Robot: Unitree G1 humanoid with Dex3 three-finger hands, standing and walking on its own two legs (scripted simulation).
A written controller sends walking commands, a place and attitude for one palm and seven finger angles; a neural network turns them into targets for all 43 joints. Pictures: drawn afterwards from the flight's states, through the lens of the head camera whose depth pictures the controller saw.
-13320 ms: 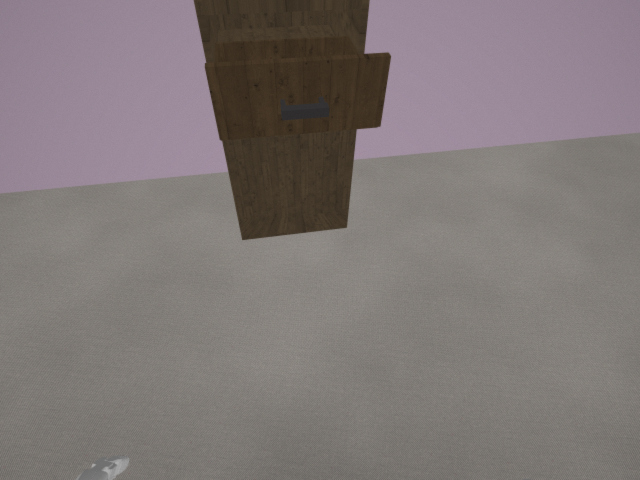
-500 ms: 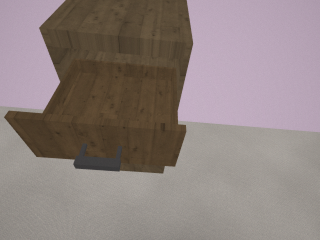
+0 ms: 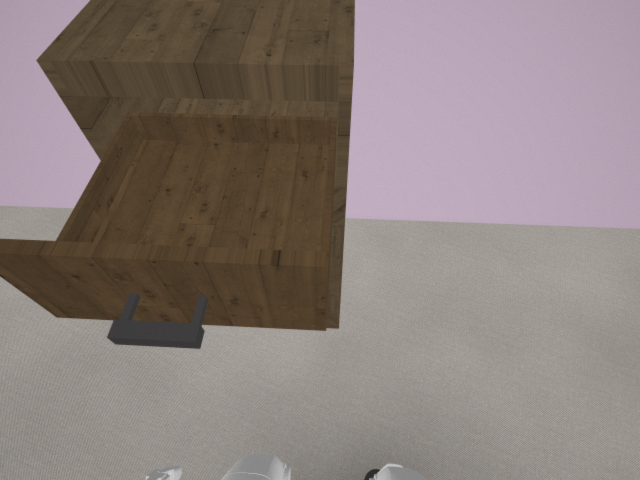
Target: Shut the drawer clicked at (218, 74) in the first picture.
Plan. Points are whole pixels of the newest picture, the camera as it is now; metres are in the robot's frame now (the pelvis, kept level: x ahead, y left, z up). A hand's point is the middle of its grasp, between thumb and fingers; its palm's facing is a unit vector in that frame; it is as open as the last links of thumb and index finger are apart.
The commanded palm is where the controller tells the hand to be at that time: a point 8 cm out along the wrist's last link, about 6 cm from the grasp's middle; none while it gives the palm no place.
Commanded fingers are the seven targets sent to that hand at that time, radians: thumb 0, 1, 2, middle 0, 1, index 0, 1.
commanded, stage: come to a stop and stand still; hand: left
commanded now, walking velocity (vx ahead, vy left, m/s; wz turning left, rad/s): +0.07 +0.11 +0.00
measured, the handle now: (162, 318) +0.29 +0.22 +0.02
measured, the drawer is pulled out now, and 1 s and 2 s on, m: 0.29 0.29 0.29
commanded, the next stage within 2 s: look again from close up in 0.42 s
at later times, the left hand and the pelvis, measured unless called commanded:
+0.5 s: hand out of the picture -0.02 +0.21 -0.16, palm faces +0.02 -0.98 -0.21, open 7.4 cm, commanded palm none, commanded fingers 0.00 0.90 0.90 -0.20 -0.30 -0.20 -0.30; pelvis -0.03 +0.03 +0.01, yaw +0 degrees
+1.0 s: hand out of the picture -0.03 +0.18 -0.17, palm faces +0.00 -0.98 -0.20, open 7.3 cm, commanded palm none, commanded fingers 0.00 0.90 0.90 -0.20 -0.30 -0.20 -0.30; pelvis -0.03 +0.01 +0.01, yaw -1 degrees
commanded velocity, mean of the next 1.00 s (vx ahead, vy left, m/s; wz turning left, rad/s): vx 0.04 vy -0.03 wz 0.00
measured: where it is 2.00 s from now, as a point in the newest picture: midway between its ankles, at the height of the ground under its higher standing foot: outside the picture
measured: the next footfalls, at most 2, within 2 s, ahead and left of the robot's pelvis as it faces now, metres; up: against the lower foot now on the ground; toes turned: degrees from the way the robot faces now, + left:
left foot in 0.16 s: +0.00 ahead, +0.11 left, +0.00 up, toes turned +2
right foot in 0.54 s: -0.03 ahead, -0.07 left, +0.00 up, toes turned -2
